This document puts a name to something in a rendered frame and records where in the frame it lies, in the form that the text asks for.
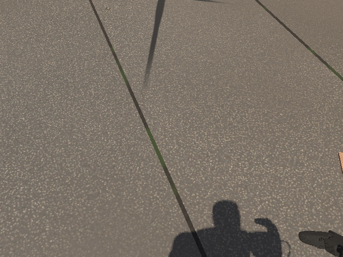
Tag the right robot hand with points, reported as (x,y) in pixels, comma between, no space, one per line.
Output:
(330,241)

